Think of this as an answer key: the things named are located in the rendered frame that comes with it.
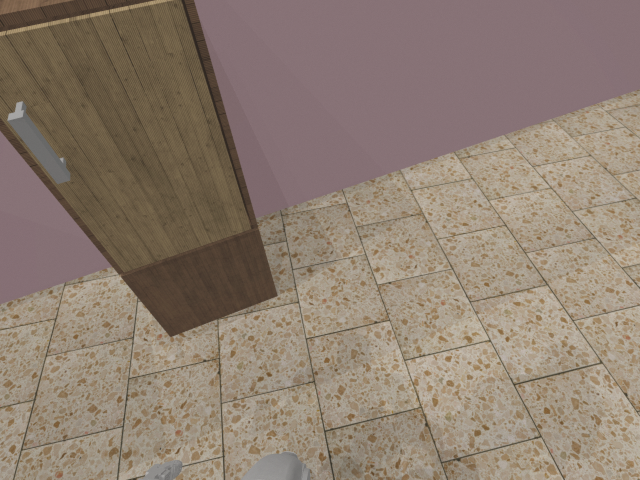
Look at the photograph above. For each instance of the robot left thigh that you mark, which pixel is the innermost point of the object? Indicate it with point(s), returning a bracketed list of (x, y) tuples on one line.
[(278, 467)]

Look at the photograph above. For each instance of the left robot hand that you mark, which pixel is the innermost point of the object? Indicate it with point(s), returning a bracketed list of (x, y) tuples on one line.
[(167, 471)]

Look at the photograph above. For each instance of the handle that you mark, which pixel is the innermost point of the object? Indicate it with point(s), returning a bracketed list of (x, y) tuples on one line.
[(35, 141)]

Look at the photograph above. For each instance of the cupboard door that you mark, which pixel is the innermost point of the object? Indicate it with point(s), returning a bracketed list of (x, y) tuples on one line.
[(122, 96)]

